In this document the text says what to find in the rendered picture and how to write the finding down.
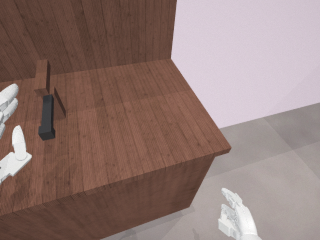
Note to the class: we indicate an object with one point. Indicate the counter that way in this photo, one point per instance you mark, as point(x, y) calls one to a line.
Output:
point(133, 143)

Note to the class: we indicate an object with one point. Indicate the right robot hand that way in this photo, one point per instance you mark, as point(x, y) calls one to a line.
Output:
point(240, 220)

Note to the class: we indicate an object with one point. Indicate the left robot hand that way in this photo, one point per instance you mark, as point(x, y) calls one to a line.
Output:
point(13, 162)

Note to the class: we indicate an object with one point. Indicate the tap lever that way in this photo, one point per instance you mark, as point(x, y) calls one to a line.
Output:
point(46, 131)

